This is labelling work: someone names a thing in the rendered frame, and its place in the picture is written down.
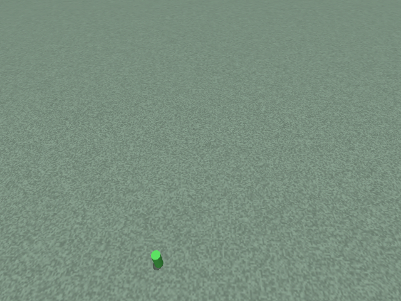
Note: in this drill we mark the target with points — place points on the can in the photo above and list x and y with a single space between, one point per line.
157 259

